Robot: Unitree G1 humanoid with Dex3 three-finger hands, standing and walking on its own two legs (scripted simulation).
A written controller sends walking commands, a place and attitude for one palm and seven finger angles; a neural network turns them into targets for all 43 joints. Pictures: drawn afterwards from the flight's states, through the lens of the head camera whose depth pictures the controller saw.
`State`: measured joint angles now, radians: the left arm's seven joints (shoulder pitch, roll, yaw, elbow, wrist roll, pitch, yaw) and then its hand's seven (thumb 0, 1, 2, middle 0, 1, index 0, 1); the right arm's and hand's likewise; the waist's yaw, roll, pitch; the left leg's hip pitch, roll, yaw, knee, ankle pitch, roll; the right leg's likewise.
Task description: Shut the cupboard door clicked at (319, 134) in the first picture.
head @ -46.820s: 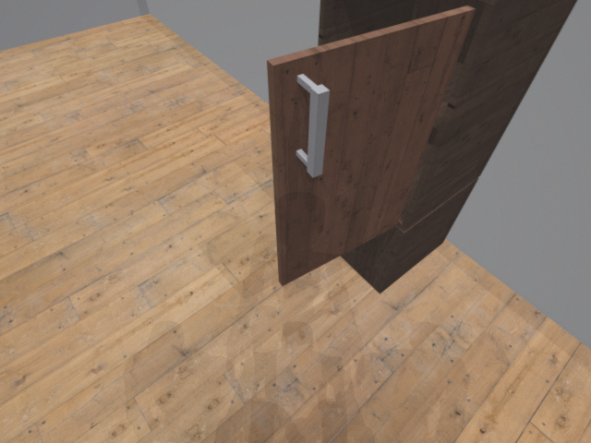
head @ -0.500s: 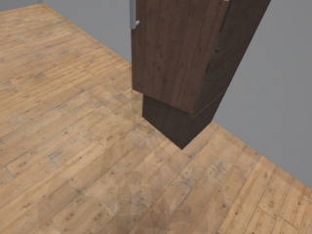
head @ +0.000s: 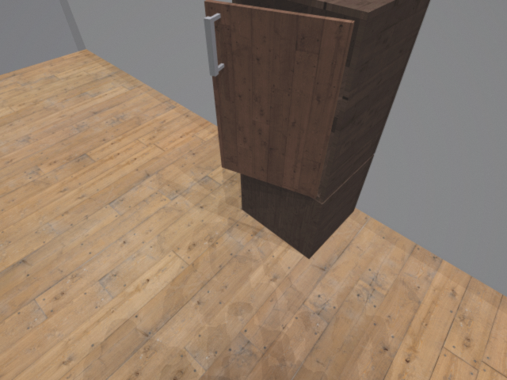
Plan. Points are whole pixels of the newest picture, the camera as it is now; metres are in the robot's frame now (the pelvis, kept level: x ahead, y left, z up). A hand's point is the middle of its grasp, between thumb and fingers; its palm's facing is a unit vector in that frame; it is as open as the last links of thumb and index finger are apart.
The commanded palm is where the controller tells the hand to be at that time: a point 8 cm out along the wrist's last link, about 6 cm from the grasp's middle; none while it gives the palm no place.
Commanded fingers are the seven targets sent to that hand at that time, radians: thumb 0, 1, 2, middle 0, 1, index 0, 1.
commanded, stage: let the arm hang, fingers relaxed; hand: left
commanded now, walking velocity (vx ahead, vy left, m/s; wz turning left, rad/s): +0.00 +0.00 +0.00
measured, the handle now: (215, 45) +0.91 +0.16 +0.14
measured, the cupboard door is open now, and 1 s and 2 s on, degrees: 18 18 18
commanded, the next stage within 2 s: look to check the result in 0.26 s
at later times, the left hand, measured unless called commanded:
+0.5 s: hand out of the picture +0.05 +0.22 -0.17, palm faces +0.00 -0.96 -0.28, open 7.4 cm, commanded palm none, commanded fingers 0.00 0.90 0.90 -0.20 -0.30 -0.20 -0.30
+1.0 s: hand out of the picture +0.07 +0.22 -0.16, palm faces +0.01 -0.96 -0.29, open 7.4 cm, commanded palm none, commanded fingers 0.00 0.90 0.90 -0.20 -0.30 -0.20 -0.30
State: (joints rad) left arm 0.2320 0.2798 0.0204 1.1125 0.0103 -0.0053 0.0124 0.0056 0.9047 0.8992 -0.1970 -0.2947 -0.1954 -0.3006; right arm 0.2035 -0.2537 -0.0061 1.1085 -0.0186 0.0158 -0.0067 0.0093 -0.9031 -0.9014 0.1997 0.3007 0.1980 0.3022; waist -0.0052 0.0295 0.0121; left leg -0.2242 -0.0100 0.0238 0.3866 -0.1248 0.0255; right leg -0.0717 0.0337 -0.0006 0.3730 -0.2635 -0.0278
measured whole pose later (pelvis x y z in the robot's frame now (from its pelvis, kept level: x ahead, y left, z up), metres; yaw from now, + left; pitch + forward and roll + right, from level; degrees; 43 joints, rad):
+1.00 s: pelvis +0.03 +0.00 +0.00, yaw +0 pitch -1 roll +0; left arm 0.19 0.27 0.02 1.13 0.01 -0.01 0.02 0.00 0.90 0.90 -0.20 -0.30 -0.20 -0.30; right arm 0.15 -0.28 -0.01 1.12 -0.02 0.01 -0.01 0.01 -0.90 -0.90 0.20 0.30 0.20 0.30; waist -0.01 0.00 0.03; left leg -0.18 -0.02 0.02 0.35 -0.14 0.02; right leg -0.02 0.03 0.00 0.30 -0.26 -0.03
